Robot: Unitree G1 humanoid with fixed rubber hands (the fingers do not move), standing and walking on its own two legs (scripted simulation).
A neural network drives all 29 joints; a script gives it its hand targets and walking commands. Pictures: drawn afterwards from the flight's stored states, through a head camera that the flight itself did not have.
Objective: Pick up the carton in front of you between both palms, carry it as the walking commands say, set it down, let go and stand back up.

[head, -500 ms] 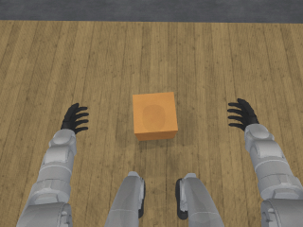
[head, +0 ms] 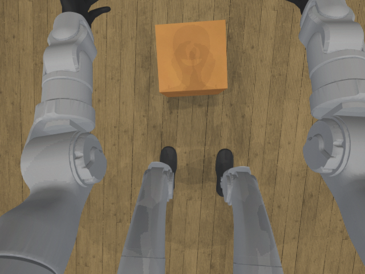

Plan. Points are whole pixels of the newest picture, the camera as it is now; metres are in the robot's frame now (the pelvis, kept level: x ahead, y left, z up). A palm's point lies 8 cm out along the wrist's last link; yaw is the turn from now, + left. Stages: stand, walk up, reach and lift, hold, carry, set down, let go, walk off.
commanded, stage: reach and lift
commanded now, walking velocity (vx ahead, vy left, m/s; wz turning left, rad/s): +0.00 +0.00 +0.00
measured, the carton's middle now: (191, 65) +0.54 +0.04 -0.53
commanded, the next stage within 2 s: none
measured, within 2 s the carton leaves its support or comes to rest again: leaves its support in 1.82 s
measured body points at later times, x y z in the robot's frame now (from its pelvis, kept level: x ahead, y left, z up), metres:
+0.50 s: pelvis +0.00 -0.01 -0.16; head +0.37 +0.00 +0.10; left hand +0.53 +0.24 -0.33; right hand +0.57 -0.15 -0.33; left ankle +0.08 +0.12 -0.62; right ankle +0.08 -0.13 -0.62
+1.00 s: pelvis -0.03 +0.00 -0.28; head +0.36 +0.01 -0.07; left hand +0.54 +0.22 -0.47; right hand +0.57 -0.15 -0.47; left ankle +0.08 +0.12 -0.62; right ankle +0.08 -0.13 -0.62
